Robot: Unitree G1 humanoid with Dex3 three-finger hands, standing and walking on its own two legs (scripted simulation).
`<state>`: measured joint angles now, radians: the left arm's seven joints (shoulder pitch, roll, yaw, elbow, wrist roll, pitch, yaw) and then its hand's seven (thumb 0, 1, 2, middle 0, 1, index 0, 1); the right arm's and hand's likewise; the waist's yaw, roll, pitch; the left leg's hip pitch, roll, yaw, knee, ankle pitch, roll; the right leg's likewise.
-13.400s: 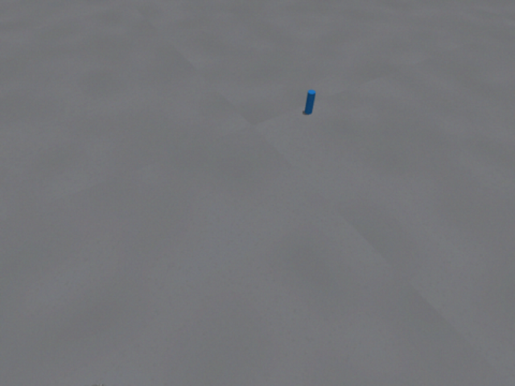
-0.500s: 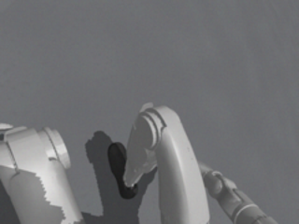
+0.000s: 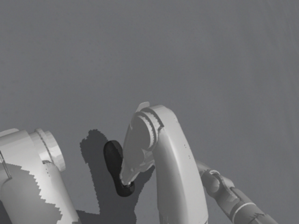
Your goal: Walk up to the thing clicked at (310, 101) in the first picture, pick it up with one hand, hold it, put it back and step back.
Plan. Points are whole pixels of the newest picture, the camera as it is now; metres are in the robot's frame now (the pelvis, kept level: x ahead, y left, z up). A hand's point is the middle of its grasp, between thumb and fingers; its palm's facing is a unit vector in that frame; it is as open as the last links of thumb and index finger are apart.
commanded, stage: close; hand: left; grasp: from the side
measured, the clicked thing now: out of the picture +0.43 +0.29 -0.20
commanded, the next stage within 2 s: settle in 0.10 s
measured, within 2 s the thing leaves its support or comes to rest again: leaves its support in 0.50 s
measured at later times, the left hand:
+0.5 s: hand out of the picture +0.43 +0.28 -0.18, palm faces +0.33 -0.94 -0.01, open 6.7 cm
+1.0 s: hand out of the picture +0.41 +0.31 -0.07, palm faces +0.31 -0.95 -0.04, open 6.7 cm
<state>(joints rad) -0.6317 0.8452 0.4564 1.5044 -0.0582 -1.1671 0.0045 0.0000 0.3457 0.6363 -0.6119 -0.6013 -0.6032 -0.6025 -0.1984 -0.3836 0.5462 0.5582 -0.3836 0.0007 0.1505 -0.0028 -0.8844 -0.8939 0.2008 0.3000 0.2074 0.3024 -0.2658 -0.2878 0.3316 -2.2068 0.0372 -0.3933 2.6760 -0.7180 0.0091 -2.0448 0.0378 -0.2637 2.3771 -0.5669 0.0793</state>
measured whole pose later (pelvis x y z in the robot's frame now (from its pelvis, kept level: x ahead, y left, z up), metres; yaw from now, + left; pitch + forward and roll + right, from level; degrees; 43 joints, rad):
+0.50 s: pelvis +0.00 +0.00 +0.00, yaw +0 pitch +12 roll -19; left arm -0.65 0.84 0.46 1.44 -0.07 -1.13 -0.01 0.05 0.07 1.01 -0.86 -1.06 -0.90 -1.06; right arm -0.20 -0.38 0.54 0.56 -0.38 0.01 0.15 0.00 -0.91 -0.90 0.20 0.30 0.21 0.30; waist -0.26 -0.29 0.33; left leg -2.21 0.04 -0.40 2.67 -0.72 0.01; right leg -2.05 0.04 -0.27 2.37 -0.57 0.08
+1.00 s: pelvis +0.01 -0.01 +0.02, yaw +4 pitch +21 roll -15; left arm -0.58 0.63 0.36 1.01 -0.10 -0.84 -0.08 0.05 0.03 1.07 -0.90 -1.02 -0.93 -1.04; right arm -0.03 -0.34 0.30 0.60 -0.22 0.05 0.15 0.00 -0.89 -0.90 0.20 0.30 0.21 0.30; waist -0.18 -0.13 0.10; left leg -2.26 0.04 -0.27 2.55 -0.70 0.02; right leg -2.12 -0.01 -0.18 2.34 -0.61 0.05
